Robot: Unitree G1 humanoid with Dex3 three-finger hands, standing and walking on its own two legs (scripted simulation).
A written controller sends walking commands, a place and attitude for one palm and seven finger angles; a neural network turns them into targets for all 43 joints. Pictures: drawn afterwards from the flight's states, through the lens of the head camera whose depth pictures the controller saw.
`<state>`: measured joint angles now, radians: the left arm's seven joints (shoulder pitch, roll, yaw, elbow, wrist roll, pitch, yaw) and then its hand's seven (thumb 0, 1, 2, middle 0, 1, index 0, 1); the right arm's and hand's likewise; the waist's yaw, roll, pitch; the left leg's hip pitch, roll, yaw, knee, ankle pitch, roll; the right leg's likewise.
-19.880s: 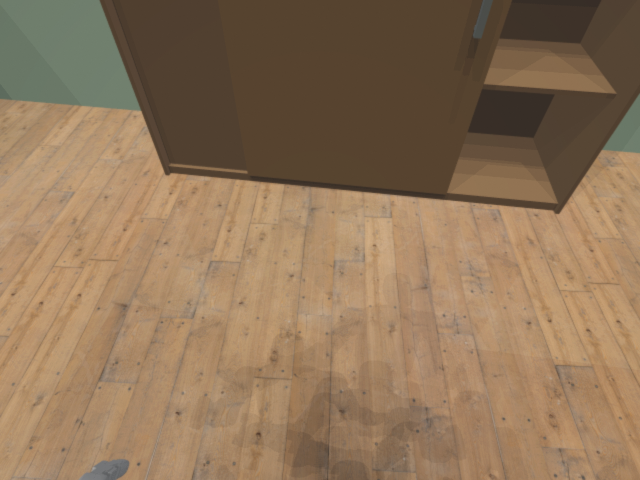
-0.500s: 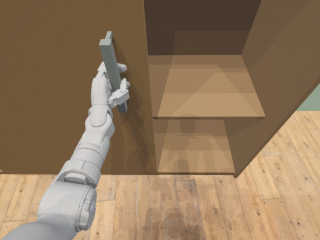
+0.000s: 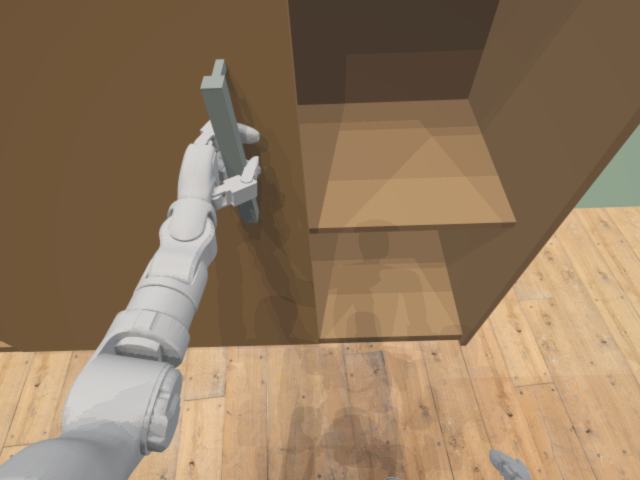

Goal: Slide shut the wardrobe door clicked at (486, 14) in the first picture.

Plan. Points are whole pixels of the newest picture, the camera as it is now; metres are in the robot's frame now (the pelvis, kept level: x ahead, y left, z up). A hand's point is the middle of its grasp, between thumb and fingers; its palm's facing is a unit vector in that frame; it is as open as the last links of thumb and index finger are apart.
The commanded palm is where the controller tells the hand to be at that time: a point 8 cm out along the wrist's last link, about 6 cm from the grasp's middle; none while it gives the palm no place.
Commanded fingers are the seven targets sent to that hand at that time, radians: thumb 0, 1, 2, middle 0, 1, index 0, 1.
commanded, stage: step sideways, sliding the door along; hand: left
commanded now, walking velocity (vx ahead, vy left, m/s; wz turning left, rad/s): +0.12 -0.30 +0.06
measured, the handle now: (237, 151) +0.50 +0.13 +0.11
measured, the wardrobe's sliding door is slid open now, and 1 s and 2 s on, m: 0.45 0.31 0.03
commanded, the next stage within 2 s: none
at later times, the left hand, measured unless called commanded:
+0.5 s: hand (263, 178) +0.46 +0.09 +0.11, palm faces +0.26 -0.96 -0.14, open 6.2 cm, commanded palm +0.43 +0.07 +0.12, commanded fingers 0.00 0.90 0.90 -0.45 -1.40 -0.45 -1.40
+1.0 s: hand (362, 176) +0.46 -0.04 +0.11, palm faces +0.22 -0.97 -0.12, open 6.2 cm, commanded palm +0.44 -0.05 +0.12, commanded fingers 0.00 0.90 0.90 -0.45 -1.40 -0.45 -1.40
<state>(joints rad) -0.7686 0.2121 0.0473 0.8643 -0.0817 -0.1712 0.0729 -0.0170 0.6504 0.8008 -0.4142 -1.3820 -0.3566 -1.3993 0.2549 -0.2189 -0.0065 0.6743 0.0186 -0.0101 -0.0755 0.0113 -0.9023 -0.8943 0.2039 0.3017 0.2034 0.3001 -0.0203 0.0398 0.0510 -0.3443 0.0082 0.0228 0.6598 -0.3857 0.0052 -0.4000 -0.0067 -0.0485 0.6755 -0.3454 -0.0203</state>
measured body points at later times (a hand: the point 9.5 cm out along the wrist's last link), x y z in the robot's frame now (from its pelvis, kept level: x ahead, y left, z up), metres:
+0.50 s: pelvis +0.02 -0.11 -0.01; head +0.11 -0.11 +0.43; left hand +0.44 +0.14 +0.12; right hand +0.17 -0.32 -0.14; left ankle -0.02 +0.09 -0.72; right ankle +0.08 -0.24 -0.72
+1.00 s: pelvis +0.09 -0.20 +0.01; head +0.20 -0.20 +0.45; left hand +0.44 +0.01 +0.12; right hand +0.35 -0.37 -0.10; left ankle +0.04 -0.03 -0.72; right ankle +0.11 -0.27 -0.71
